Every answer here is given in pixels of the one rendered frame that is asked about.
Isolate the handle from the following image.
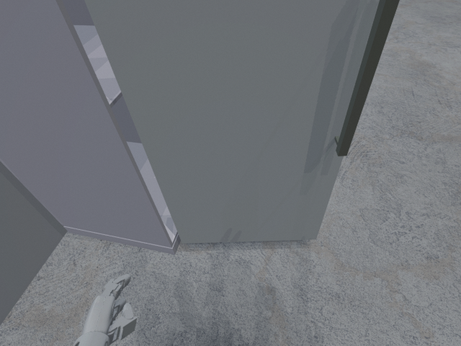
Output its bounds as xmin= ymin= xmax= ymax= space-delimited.
xmin=335 ymin=0 xmax=400 ymax=156

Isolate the left robot hand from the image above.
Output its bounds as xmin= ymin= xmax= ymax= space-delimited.
xmin=82 ymin=274 xmax=137 ymax=345

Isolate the fridge door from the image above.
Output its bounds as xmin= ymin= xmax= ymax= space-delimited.
xmin=84 ymin=0 xmax=380 ymax=244

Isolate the robot left forearm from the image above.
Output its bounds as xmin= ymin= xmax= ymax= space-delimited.
xmin=73 ymin=332 xmax=109 ymax=346

